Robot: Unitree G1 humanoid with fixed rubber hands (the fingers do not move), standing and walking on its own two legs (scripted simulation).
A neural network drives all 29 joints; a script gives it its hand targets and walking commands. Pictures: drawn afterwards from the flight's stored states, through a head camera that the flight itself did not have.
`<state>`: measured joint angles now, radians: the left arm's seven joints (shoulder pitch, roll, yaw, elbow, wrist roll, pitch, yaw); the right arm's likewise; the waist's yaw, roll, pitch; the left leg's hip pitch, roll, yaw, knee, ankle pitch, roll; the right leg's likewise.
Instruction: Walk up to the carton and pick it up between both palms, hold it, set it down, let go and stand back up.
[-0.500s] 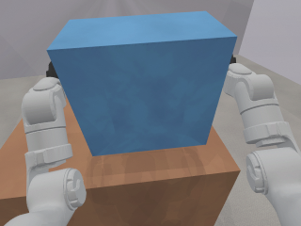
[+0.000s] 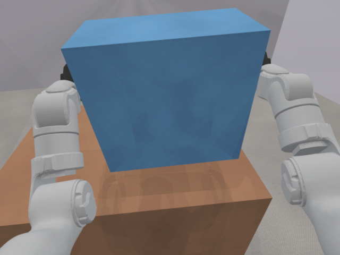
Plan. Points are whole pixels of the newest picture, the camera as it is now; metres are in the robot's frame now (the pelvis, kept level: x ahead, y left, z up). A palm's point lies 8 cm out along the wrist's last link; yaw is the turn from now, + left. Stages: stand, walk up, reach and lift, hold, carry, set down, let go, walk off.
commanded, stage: hold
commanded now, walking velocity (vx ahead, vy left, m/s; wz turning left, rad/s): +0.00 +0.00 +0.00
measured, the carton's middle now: (168, 95) +0.37 +0.00 +0.28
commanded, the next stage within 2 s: none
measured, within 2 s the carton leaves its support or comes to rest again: neither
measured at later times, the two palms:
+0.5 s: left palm (72, 92) +0.35 +0.20 +0.29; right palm (261, 82) +0.36 -0.20 +0.31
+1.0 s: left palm (68, 89) +0.36 +0.21 +0.30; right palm (258, 75) +0.36 -0.19 +0.32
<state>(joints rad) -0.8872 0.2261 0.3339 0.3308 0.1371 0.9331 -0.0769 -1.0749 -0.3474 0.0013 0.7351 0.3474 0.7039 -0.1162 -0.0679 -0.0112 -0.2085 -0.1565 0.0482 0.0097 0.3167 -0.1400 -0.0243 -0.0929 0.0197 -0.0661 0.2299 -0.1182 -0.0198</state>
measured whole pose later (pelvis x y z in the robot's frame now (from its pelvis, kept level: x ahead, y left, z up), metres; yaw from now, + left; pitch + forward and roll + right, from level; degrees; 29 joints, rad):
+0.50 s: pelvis -0.01 +0.00 +0.00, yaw +0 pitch -1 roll -1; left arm -0.86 0.22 0.35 0.27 0.13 0.94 -0.08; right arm -1.02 -0.34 0.00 0.63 0.34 0.73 -0.13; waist -0.07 0.01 -0.19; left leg -0.17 0.05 0.00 0.32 -0.13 -0.03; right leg -0.11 0.02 -0.07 0.24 -0.11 -0.02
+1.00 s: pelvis +0.00 +0.00 +0.00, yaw +0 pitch -2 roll -1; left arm -0.88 0.24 0.33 0.33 0.13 0.94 -0.09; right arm -1.06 -0.34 0.01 0.70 0.35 0.73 -0.13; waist -0.07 -0.01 -0.20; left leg -0.16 0.05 0.00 0.33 -0.14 -0.03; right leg -0.09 0.02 -0.07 0.23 -0.12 -0.02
